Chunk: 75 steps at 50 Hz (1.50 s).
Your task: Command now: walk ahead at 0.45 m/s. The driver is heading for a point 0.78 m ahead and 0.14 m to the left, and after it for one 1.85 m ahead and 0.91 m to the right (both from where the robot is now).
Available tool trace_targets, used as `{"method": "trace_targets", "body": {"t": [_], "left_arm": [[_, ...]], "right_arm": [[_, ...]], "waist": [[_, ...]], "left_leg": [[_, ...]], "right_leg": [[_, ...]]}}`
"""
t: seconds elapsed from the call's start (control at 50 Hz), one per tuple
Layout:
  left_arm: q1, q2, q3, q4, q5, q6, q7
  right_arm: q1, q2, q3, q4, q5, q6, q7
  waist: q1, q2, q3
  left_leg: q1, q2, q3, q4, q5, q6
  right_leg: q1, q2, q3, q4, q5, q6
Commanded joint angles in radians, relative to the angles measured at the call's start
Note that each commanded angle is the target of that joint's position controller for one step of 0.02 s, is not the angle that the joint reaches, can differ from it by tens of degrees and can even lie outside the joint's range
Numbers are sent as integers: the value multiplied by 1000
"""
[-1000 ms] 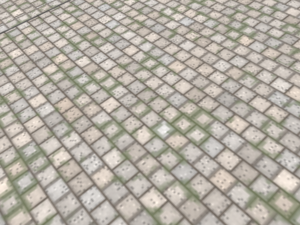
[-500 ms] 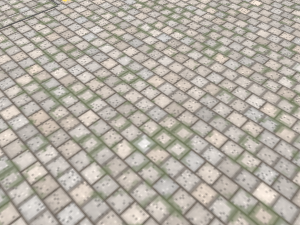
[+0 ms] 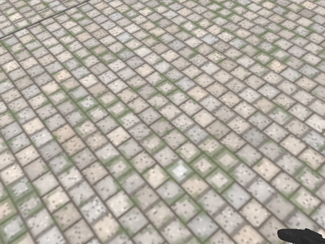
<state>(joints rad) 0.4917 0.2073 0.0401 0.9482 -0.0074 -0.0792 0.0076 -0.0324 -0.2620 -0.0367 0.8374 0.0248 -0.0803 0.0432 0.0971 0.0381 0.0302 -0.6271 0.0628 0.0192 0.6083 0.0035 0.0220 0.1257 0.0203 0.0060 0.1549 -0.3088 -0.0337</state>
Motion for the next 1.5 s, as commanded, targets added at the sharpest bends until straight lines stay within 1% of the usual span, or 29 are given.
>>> {"method": "trace_targets", "body": {"t": [0.02, 0.06, 0.1, 0.12, 0.14, 0.16, 0.18, 0.22, 0.26, 0.38, 0.56, 0.62, 0.66, 0.68, 0.7, 0.72, 0.78, 0.88, 1.06, 1.12, 1.16, 1.18, 1.2, 1.22, 1.24, 1.28, 1.3, 1.36, 1.5], "left_arm": [[18, 185, 43, -22, -12, -7, 7], [-9, 204, 50, -25, -8, 1, 8], [-34, 202, 49, -33, 3, 17, 11], [-28, 172, 34, -56, 19, 19, 13], [120, 5, -9, -58, 5, -2, -1], [39, 113, 13, -50, -25, -28, -4], [-78, 176, 33, -89, -49, -40, -5], [-159, 175, 40, -104, -23, -43, 11], [-115, 132, 41, -96, -13, -18, 14], [-292, 122, 39, -162, 6, 0, 14], [-580, 106, 12, -263, -12, -26, -39], [-517, 153, 28, -266, -11, -36, -48], [-205, 248, 72, -185, 1, -42, -33], [-60, 348, 97, -161, 26, -36, -22], [-33, 295, 82, -151, 18, -28, -23], [-98, 220, 58, -159, 11, -25, -21], [-281, 131, 32, -168, 15, -36, -23], [-313, 152, 46, -133, 25, -54, -18], [-190, 212, 65, -67, 0, -15, 11], [-189, 245, 69, -36, -21, 8, 8], [-213, 243, 63, -27, -28, 14, 5], [-192, 192, 42, -49, 2, 6, 1], [-57, 75, 6, -34, 18, -2, -13], [-41, 153, 28, 8, -19, -5, -12], [-131, 192, 43, -22, -56, 1, -8], [-228, 174, 47, -30, -30, 34, 19], [-197, 158, 49, -21, -23, 60, 26], [-169, 130, 55, -42, -13, 96, 40], [-303, 139, 59, -138, -5, 118, 19]], "right_arm": [[-156, -69, -8, -112, 5, -22, 10], [-91, -108, -25, -104, 3, -26, 11], [183, -173, -64, -27, 4, -19, -4], [376, -235, -82, 12, -9, -13, -17], [446, -292, -90, 41, -21, -12, -8], [411, -194, -65, 41, -12, -14, -6], [313, -153, -53, 27, -9, -18, -9], [183, -107, -39, 4, -26, -29, -5], [163, -82, -32, 13, -38, -37, -1], [263, -139, -40, 58, -25, -38, -30], [444, -169, -41, 119, -7, 1, -42], [432, -191, -48, 117, -4, 18, -47], [391, -163, -33, 89, -15, 20, -47], [465, -60, -4, 57, -20, 5, -43], [505, -46, 4, 74, -2, -14, -39], [431, -155, -28, 62, 26, -21, -39], [333, -131, -43, 40, 12, -2, -51], [328, -63, -44, 10, 6, 51, -50], [52, -23, -22, -111, -18, 33, -1], [90, -59, -34, -121, -28, 23, 4], [306, -147, -73, -49, -38, 14, -9], [428, -240, -94, -20, -58, 16, -28], [404, -271, -81, -37, -78, 25, -43], [421, -224, -71, -58, -59, 30, -37], [369, -210, -73, -48, -41, 32, -33], [217, -108, -45, -55, -27, 23, -36], [167, -85, -39, -55, -40, 20, -38], [115, -110, -49, -51, -64, 12, -50], [98, -153, -66, -26, -45, 49, -97]], "waist": [[-31, -146, 116], [-83, -166, 51], [-220, -175, -126], [-280, -72, -268], [-186, 240, -446], [-223, 170, -379], [-203, 121, -196], [-132, -12, -72], [-76, 31, -66], [-99, -3, 21], [-193, 1, 60], [-128, 39, 14], [24, 25, -201], [28, -162, -378], [24, -301, -491], [27, -216, -334], [-63, -131, -78], [-118, -109, -1], [-35, -54, 86], [-91, -114, 25], [-214, -102, -113], [-239, 4, -257], [-144, 222, -426], [-193, 128, -550], [-187, 112, -423], [-132, 26, -184], [-91, 45, -148], [-51, 60, -122], [-84, 69, -98]], "left_leg": [[14, -24, 11, -72, 13, 29], [124, -58, 30, -84, -37, 63], [484, -104, 62, -80, -51, 113], [814, 82, -157, -48, -100, 175], [1108, 332, -692, -207, -398, 345], [1038, 305, -798, -343, -534, 310], [881, 277, -632, -358, -481, 260], [579, 205, -405, -398, -236, 221], [455, 156, -301, -452, -170, 216], [430, 134, -172, -524, -58, 224], [661, 172, -111, -430, 35, 180], [704, 191, -147, -310, 251, 155], [535, 97, -88, 44, 344, 104], [143, -45, -13, 435, -21, 31], [-24, -113, -118, 638, -573, 17], [-109, -53, -167, 717, -540, 26], [-38, 63, -126, 594, -330, 26], [-32, 85, -132, 498, -180, 1], [-31, 33, -12, 43, 10, 22], [96, -31, 28, -30, -91, 59], [424, -76, 50, -162, 130, 102], [736, 102, -112, -67, 615, 154], [1019, 381, -419, -1, 1062, 334], [994, 401, -452, -51, 988, 381], [889, 357, -340, -127, 727, 347], [592, 260, -207, -238, 390, 247], [462, 236, -144, -285, 337, 225], [338, 236, -50, -356, 261, 235], [399, 263, 42, -412, -42, 220]], "right_leg": [[-83, -264, 99, -34, 397, -130], [-28, -274, 77, 70, 678, -107], [-94, -218, 23, 386, 943, -64], [-338, -168, 5, 702, 643, -35], [-694, 36, 46, 1066, -179, 27], [-804, 7, 159, 1193, -240, 7], [-880, -47, 122, 1209, -161, -9], [-779, -137, 86, 1106, -4, -15], [-674, -175, 93, 1043, 42, -14], [-809, -195, 61, 752, 270, 38], [-807, -109, 1, 375, 355, 12], [-662, -64, -9, 324, 233, -22], [-176, -95, 16, 343, 286, -93], [252, -362, 383, 342, 196, -211], [339, -475, 696, 206, 94, -276], [220, -436, 575, 177, 44, -224], [-168, -317, 230, 60, 166, -145], [-293, -289, 11, -35, 322, -153], [-155, -294, -175, 8, 516, -129], [-79, -307, -144, 152, 845, -109], [-124, -227, -156, 421, 885, -43], [-332, -152, -157, 684, 506, 13], [-606, -1, -52, 1041, -420, 77], [-612, 5, 152, 1145, -468, 83], [-710, -41, 106, 1151, -403, 80], [-723, -117, 55, 1053, -255, 86], [-631, -129, 50, 1032, -202, 92], [-564, -119, 23, 979, -120, 95], [-585, -136, -18, 729, 26, 81]]}}
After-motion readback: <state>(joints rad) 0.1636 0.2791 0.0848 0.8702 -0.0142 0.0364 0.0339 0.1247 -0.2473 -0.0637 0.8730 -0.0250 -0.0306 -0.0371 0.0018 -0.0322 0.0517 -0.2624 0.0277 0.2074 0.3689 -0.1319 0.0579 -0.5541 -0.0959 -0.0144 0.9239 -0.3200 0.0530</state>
